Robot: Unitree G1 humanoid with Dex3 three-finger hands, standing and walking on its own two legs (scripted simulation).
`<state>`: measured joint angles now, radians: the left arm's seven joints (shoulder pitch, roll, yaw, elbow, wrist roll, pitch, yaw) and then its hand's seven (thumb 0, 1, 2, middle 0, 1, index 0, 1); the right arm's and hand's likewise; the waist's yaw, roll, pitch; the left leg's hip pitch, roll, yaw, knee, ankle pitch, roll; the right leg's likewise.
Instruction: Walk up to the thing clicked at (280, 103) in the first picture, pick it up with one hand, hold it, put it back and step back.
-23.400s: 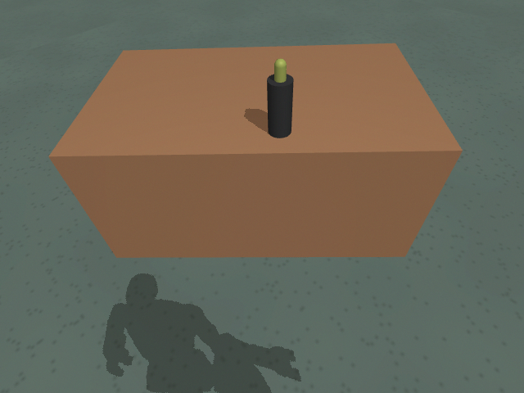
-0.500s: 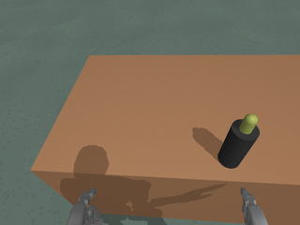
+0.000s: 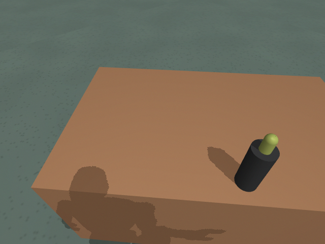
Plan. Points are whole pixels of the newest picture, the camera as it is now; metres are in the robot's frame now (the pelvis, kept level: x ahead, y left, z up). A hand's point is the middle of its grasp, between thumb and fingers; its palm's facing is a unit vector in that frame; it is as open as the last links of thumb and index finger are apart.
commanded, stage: home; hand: right
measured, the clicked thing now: (257, 161) +0.39 -0.25 -0.05
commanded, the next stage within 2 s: stand in 1.72 s
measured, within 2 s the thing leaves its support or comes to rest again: neither
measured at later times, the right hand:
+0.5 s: hand out of the picture +0.04 -0.25 -0.14, palm faces -0.06 +0.93 -0.36, open 17.2 cm
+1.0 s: hand out of the picture +0.05 -0.26 -0.15, palm faces -0.06 +0.93 -0.36, open 17.2 cm
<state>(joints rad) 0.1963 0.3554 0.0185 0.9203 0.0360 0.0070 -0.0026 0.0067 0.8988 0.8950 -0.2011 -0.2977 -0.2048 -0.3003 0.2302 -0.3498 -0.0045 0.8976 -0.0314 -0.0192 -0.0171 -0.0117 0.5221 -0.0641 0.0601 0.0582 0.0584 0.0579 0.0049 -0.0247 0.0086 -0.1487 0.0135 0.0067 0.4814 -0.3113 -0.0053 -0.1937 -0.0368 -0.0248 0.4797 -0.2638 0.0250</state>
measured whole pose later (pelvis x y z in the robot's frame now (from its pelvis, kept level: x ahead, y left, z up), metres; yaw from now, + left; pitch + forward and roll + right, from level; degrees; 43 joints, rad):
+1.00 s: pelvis -0.02 -0.01 +0.01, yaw +1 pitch -3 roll +0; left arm 0.12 0.35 -0.01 1.14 0.01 0.00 -0.01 0.00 0.90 0.90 -0.20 -0.30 -0.21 -0.30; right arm 0.15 -0.36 0.03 1.11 -0.01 -0.01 -0.01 -0.01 0.49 -0.08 0.06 0.06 0.06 0.06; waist 0.00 -0.01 0.05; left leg -0.08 0.01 -0.01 0.32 -0.20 -0.01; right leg -0.12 -0.03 -0.04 0.32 -0.16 0.02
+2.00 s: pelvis -0.02 -0.01 +0.01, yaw +1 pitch -3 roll +0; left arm 0.12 0.35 0.00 1.14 0.01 0.00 -0.01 0.00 0.90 0.89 -0.20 -0.30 -0.21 -0.30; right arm 0.14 -0.35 0.02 1.12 -0.01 -0.01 0.00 -0.01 0.30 -0.27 0.14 0.19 0.14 0.18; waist 0.00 0.00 0.05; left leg -0.07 0.01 -0.01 0.31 -0.19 -0.01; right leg -0.12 -0.04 -0.04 0.32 -0.16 0.02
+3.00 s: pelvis -0.01 -0.01 +0.01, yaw +1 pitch -2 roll +0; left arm 0.12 0.35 -0.01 1.13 0.01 -0.01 -0.01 0.00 0.90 0.89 -0.20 -0.30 -0.21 -0.30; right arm 0.13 -0.35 0.01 1.12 -0.01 -0.01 0.00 0.00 -0.90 -0.90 0.20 0.30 0.20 0.30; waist 0.00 0.00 0.05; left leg -0.07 0.01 0.00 0.31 -0.20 -0.01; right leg -0.12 -0.03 -0.04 0.32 -0.17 0.02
